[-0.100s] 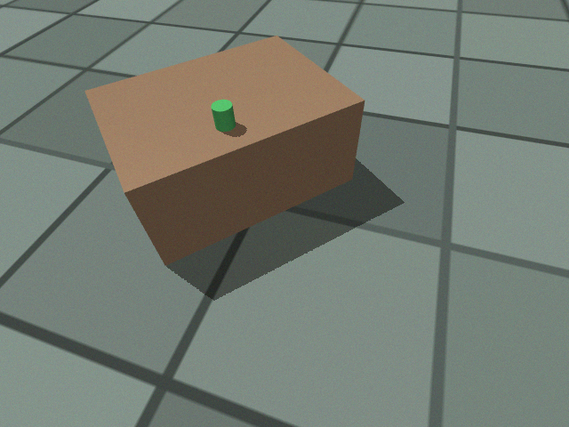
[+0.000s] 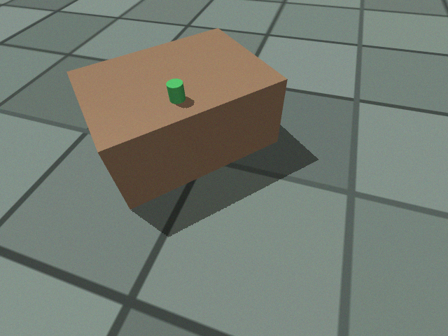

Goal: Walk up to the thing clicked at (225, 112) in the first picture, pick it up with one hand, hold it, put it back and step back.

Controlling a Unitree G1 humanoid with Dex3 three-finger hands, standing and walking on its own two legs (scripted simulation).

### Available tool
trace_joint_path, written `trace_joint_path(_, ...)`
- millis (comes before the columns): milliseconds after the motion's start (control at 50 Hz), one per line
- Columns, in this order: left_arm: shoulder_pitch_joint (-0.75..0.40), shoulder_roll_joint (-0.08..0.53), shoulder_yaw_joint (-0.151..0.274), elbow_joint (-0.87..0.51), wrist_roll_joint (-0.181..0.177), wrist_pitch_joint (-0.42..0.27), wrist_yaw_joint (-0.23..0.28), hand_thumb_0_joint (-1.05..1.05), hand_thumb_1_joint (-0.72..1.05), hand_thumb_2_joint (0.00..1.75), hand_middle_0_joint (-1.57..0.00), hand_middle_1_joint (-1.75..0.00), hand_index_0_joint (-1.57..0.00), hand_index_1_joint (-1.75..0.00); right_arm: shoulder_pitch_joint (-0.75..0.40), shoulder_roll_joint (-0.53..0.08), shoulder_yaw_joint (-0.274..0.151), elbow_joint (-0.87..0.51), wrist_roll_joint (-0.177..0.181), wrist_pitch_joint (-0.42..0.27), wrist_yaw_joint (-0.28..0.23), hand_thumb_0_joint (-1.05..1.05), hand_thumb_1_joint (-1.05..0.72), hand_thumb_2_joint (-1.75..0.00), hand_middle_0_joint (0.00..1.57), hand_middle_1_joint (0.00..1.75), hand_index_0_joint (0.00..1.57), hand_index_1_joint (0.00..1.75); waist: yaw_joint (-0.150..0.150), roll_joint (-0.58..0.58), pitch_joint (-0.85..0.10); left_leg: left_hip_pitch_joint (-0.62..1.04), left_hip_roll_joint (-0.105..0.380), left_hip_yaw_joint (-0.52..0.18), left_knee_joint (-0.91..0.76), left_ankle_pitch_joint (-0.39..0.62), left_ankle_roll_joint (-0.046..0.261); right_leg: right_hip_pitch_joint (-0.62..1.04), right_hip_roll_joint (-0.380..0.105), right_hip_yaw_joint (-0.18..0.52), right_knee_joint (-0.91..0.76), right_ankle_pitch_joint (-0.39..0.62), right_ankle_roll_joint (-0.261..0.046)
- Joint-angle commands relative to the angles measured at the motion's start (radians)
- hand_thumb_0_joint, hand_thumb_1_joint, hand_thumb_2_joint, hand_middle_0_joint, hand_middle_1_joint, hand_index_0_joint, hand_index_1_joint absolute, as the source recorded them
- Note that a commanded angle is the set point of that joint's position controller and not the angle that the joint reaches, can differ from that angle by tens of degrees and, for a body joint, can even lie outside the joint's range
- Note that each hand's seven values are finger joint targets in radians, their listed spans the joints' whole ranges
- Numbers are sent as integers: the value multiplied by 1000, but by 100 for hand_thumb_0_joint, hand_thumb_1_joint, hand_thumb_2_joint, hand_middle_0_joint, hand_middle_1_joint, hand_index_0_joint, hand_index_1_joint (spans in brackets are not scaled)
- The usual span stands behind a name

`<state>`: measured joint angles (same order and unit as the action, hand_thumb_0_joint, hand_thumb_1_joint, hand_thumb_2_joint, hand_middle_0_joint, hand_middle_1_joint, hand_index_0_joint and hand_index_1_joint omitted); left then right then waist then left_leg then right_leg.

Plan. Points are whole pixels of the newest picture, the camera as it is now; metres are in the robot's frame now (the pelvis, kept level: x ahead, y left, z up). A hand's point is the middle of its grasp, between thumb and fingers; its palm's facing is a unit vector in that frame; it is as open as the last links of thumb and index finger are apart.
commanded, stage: stand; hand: right
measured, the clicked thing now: (176, 91) +1.19 +0.27 -0.29
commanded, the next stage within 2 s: walk up in 1.02 s
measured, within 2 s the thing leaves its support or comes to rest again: neither
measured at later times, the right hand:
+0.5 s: hand out of the picture +0.08 -0.25 -0.16, palm faces -0.03 +0.94 -0.33, open 7.4 cm
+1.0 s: hand out of the picture +0.08 -0.25 -0.16, palm faces -0.03 +0.94 -0.33, open 7.4 cm
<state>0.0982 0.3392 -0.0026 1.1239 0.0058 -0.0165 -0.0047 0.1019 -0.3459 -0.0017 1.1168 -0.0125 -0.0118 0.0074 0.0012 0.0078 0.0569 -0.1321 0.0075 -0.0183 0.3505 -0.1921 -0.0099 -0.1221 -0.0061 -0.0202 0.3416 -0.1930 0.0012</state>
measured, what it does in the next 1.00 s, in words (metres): stands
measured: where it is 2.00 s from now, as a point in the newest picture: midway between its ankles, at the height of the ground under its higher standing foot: (205, 316)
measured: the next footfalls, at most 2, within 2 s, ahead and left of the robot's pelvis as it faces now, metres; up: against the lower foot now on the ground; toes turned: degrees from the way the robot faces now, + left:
left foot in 1.36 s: +0.16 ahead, +0.24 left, +0.00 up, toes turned +18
right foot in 1.82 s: +0.43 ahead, +0.05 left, +0.00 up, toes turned +18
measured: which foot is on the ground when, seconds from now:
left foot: down 0.00-1.00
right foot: down 0.00-1.00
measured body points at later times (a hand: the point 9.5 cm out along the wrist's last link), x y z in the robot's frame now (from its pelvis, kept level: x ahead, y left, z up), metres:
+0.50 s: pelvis +0.01 +0.00 +0.00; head +0.02 +0.00 +0.45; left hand +0.09 +0.30 -0.13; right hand +0.08 -0.30 -0.13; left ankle +0.00 +0.13 -0.75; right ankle +0.00 -0.12 -0.75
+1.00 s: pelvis +0.00 +0.00 +0.00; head +0.01 -0.01 +0.45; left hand +0.08 +0.30 -0.13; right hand +0.08 -0.30 -0.13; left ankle +0.00 +0.13 -0.75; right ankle +0.00 -0.12 -0.75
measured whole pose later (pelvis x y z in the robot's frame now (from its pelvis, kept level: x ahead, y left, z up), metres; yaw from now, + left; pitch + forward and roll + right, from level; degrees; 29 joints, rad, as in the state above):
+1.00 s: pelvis +0.00 +0.00 +0.00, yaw +0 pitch -2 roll +0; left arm 0.11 0.34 0.00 1.12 0.01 -0.01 -0.01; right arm 0.11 -0.35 0.00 1.12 -0.01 -0.01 0.01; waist 0.00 0.01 0.05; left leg -0.10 0.01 -0.02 0.31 -0.18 -0.01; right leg -0.10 -0.01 -0.02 0.32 -0.19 0.00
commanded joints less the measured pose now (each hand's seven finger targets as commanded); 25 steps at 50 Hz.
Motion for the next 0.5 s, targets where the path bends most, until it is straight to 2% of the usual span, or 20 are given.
trace_joint_path(0,-35,207,35,-55,2,-22,17,0,90,90,-20,-30,-20,-30,-35,-204,-35,-54,5,-20,-16,0,-90,-90,20,30,20,30,-1,-15,-104,24,118,-82,-42,189,33,33,-123,85,-48,179,-25)
trace_joint_path(80,-37,212,38,-57,4,-20,16,0,90,90,-20,-30,-20,-30,-31,-204,-34,-52,4,-21,-17,0,-90,-90,20,30,20,30,-2,-5,-102,23,119,-80,-48,163,32,39,-127,90,-53,162,-25)
trace_joint_path(140,-40,210,39,-58,3,-20,18,0,90,90,-20,-30,-20,-30,-39,-207,-34,-55,5,-20,-18,0,-90,-90,20,30,20,30,1,-11,-108,33,120,-79,-46,203,33,42,-127,86,-51,194,-24)
trace_joint_path(240,-38,208,41,-55,2,-17,15,0,90,90,-20,-30,-20,-30,-34,-206,-33,-51,4,-22,-19,0,-90,-90,20,30,20,30,1,-4,-96,26,117,-80,-60,175,29,38,-126,89,-57,163,-25)
trace_joint_path(380,-39,214,42,-58,3,-20,15,0,90,90,-20,-30,-20,-30,-33,-202,-32,-56,5,-23,-20,0,-90,-90,20,30,20,30,-1,-17,-111,45,120,-74,-51,215,33,52,-130,89,-56,211,-23)
trace_joint_path(480,-39,212,43,-59,3,-17,16,0,90,90,-20,-30,-20,-30,-25,-205,-32,-55,3,-21,-19,0,-90,-90,20,30,20,30,-2,-11,-98,27,117,-74,-63,177,32,49,-127,85,-66,169,-24)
